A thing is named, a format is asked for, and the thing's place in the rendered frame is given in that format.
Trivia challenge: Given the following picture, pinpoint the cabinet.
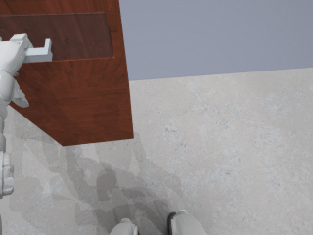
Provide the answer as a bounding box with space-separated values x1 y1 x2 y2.
0 0 134 147

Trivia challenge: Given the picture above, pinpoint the robot left shin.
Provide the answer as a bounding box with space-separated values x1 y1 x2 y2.
120 218 132 223

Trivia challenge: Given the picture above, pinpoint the drawer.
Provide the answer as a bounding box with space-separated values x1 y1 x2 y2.
0 11 113 61

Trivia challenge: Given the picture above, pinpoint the robot left hand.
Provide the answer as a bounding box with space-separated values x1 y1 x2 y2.
0 33 34 108

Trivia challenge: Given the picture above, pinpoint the robot left forearm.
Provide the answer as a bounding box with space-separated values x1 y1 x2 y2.
0 70 15 153

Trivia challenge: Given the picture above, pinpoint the robot right thigh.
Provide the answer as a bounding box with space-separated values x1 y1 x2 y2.
171 213 207 235

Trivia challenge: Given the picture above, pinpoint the handle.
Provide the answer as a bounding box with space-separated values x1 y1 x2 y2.
9 38 53 63

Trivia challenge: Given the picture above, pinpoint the robot left upper arm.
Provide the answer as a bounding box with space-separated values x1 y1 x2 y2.
0 151 14 235

